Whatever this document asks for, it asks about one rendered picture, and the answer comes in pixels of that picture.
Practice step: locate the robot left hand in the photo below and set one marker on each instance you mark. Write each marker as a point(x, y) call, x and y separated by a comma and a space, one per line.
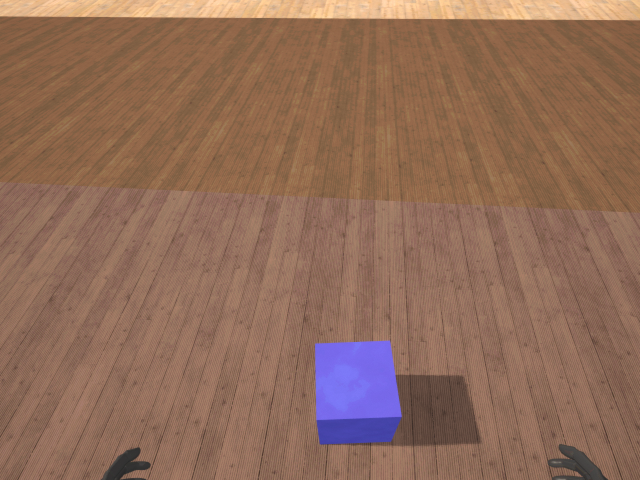
point(123, 465)

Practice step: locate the carton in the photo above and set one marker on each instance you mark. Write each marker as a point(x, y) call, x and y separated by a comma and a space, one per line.
point(357, 398)

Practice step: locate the robot right hand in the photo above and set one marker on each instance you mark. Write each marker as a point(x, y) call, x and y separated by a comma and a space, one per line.
point(578, 462)

